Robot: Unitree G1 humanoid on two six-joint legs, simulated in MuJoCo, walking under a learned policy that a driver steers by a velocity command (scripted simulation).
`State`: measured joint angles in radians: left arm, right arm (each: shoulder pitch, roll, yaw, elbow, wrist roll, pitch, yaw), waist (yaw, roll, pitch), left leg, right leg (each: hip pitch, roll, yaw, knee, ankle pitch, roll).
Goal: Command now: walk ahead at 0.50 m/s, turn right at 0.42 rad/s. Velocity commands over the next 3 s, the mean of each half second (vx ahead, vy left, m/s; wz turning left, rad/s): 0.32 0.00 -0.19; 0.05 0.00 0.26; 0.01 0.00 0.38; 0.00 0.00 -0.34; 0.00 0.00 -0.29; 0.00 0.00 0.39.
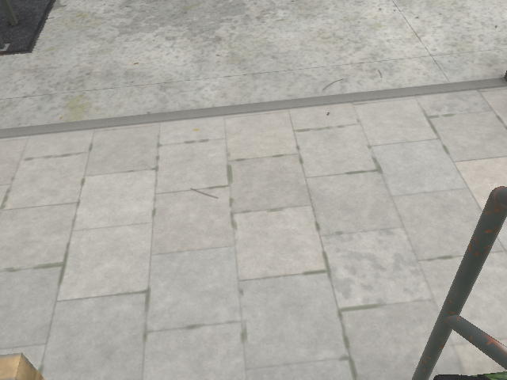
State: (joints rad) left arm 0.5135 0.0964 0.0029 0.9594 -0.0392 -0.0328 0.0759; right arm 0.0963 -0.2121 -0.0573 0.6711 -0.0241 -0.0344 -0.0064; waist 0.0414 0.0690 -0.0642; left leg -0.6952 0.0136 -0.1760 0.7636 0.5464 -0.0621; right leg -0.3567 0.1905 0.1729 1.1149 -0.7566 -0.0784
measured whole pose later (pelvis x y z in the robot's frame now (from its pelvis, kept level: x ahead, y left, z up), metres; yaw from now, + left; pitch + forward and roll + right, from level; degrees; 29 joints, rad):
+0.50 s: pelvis +0.25 +0.00 -0.28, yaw -2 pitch +0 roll +8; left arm 0.12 0.16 0.02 0.68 -0.02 -0.03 -0.05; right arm 0.68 -0.08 0.00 1.01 0.04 0.00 -0.09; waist -0.16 -0.16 -0.05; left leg -0.30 -0.23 -0.07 1.31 -0.88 0.05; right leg -0.33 -0.07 0.15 0.20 0.54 0.01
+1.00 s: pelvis +0.32 +0.04 -0.37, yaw +8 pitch -1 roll -1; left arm 0.27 0.23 0.00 0.74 0.00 0.08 0.04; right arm 0.18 -0.19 -0.01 0.61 0.04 0.10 -0.02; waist 0.03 0.00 -0.01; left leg -0.39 -0.02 -0.01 0.80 -0.38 0.01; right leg -0.34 -0.07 -0.12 0.75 -0.38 -0.02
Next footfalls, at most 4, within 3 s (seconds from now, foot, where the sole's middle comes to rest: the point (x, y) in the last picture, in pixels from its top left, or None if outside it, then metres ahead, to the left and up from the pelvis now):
0.10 left None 0.12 0.15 -0.91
0.50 right None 0.39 -0.08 -1.12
1.02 left None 0.37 0.14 -1.12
1.54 right None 0.42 -0.08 -1.12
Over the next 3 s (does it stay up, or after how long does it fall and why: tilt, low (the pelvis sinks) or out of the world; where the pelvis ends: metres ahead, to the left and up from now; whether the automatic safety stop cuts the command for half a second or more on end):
stays up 0.39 0.03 -0.37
